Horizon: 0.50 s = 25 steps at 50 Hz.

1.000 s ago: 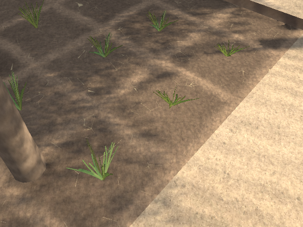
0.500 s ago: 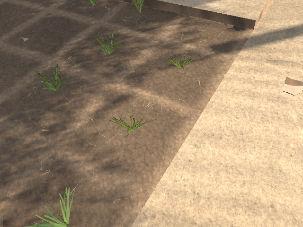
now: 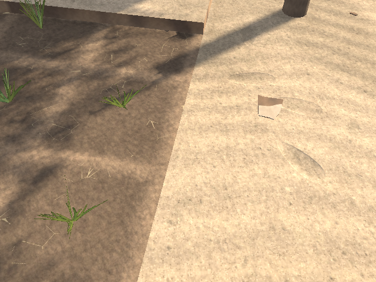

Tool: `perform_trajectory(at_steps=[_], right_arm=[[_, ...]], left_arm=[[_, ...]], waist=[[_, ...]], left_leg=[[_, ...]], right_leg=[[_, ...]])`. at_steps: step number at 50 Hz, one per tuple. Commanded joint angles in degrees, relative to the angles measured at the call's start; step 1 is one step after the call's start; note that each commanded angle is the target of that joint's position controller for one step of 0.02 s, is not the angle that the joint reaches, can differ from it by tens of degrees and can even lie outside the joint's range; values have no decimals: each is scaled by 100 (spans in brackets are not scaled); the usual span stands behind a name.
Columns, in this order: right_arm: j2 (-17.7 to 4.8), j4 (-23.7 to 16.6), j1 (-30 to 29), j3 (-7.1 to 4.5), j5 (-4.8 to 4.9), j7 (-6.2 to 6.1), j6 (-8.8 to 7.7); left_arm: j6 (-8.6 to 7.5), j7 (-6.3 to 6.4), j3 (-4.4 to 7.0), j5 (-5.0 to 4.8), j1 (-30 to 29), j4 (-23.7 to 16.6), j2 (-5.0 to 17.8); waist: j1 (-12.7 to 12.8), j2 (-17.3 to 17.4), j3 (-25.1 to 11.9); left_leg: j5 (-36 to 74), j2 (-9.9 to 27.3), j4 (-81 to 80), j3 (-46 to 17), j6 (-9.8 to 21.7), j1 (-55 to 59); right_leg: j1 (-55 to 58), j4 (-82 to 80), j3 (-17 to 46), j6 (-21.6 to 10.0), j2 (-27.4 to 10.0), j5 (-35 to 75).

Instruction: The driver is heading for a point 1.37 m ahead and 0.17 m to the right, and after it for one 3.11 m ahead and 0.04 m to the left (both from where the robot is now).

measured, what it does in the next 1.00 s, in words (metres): walks ahead, turning right: right foot, then left foot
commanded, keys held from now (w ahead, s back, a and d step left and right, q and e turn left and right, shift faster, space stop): w+e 0.26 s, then w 0.74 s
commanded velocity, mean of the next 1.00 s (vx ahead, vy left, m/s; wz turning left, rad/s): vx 0.50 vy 0.00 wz -0.29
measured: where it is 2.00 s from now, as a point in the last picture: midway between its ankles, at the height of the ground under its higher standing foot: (247, 152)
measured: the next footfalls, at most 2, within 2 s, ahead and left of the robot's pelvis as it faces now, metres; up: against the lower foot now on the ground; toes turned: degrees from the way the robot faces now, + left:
right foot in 0.36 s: +0.34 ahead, -0.19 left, +0.00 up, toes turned -15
left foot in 0.92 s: +0.71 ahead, -0.06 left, +0.00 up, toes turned -13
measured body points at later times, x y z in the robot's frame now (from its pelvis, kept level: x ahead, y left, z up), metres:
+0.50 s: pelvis +0.26 -0.10 -0.01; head +0.30 -0.12 +0.44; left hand +0.46 +0.13 -0.10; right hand +0.29 -0.39 -0.13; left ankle +0.21 +0.08 -0.64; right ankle +0.30 -0.18 -0.74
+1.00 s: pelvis +0.55 -0.11 -0.02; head +0.59 -0.12 +0.43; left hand +0.64 +0.15 -0.15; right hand +0.67 -0.40 -0.11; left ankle +0.67 -0.05 -0.74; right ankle +0.34 -0.19 -0.66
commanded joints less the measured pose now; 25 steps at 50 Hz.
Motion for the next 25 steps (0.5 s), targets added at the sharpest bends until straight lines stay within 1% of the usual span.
perform_trajectory(at_steps=[1,2,4,6,9,11,13,14,15,16,17,18,19,20,21,22,23,24,25], right_arm=[[-562,-171,-25,-153,38,20,-125],[-654,-128,8,-185,46,27,-141],[-801,-59,99,-235,34,17,-124],[-866,-34,122,-254,37,9,-80],[-984,17,254,-263,71,-16,-5],[-1086,67,415,-283,123,-27,57],[-1190,117,512,-315,188,-29,134],[-1230,156,576,-327,223,-30,177],[-1293,178,588,-338,243,-33,213],[-1364,188,564,-349,253,-42,250],[-1348,185,466,-327,252,-57,298],[-1103,156,571,-223,175,-81,288],[-327,-108,1071,35,-74,-9,184],[-532,-69,1035,51,138,75,-31],[-1007,-206,337,-96,403,108,-105],[-895,-304,60,-52,393,93,-130],[-843,-237,-18,-51,256,43,-101],[-851,-180,96,-87,180,27,-30],[-795,-127,260,-93,172,38,53]], left_arm=[[68,-22,48,5,195,-455,105],[92,-19,38,33,43,-562,104],[82,-46,27,64,-204,-734,103],[33,-118,21,34,-447,-819,115],[-31,-264,-17,55,-1087,-1033,64],[-26,-344,-28,37,-1431,-1206,54],[-10,-405,-13,21,-1636,-1375,107],[-8,-421,-1,35,-1668,-1436,130],[-6,-422,36,51,-1570,-1468,194],[0,-410,111,73,-1251,-1429,323],[0,-382,257,78,-396,-1199,538],[25,-291,457,71,640,-884,925],[27,-195,579,87,985,-816,1683],[-50,-234,472,89,1195,-912,1444],[-123,-296,347,156,974,-855,1043],[-153,-303,295,132,583,-865,890],[-166,-304,213,125,110,-920,649],[-190,-304,146,164,-173,-965,455],[-220,-300,133,188,-272,-966,427]], waist=[[80,684,-72],[64,590,-13],[30,498,6],[-43,487,30],[-285,490,171],[-412,513,264],[-437,551,350],[-410,561,344],[-292,628,247],[-53,726,-2],[467,666,-452],[900,406,-1024],[491,-1271,-1545],[610,-1132,-2700],[752,-470,-1935],[561,-333,-1286],[329,48,-894],[106,3,-740],[-31,-49,-695]], left_leg=[[358,1634,-1488,-1303,1014,563],[567,1693,-1545,-1161,1073,585],[841,1754,-1594,-852,1138,775],[1051,1679,-1569,-461,1057,969],[1111,1579,-1467,83,885,1117],[1000,1658,-1406,223,797,1352],[1094,1789,-1260,317,698,1695],[1419,1845,-1101,349,668,1811],[2217,1871,-803,414,632,1898],[3230,1849,-246,514,581,1932],[3963,1674,817,721,459,1726],[3421,1429,2227,825,247,733],[-1194,638,4550,741,-132,-1758],[-2610,122,5703,-603,-151,-2525],[-2126,427,5884,-859,-42,-3047],[-1633,678,5506,-785,49,-3035],[-1240,921,5090,-777,45,-2713],[-989,1069,4761,-835,38,-2287],[-808,1109,4597,-846,16,-1983]], right_leg=[[-883,-103,214,25,-612,318],[-1059,-282,239,36,-641,468],[-1342,-735,263,69,-666,911],[-1405,-1348,186,55,-634,1486],[-1217,-2357,-216,8,-531,2125],[-1157,-2772,-412,-44,-477,2065],[-1157,-3063,-545,-162,-409,1702],[-1031,-3188,-627,-251,-314,1389],[-730,-3295,-749,-365,-140,1053],[-173,-3393,-906,-493,100,806],[978,-3778,-1072,-664,419,1074],[2702,-3784,-754,-854,402,1380],[4780,-4009,2049,-1643,-1282,1286],[5276,-5191,4375,-2295,-2082,502],[4824,-5293,3518,-1887,-1868,757],[3959,-5243,2631,-1663,-1652,1226],[3108,-5280,1963,-1467,-1399,1778],[2522,-5436,1520,-1370,-1188,2135],[2205,-5631,1332,-1343,-1091,2182]])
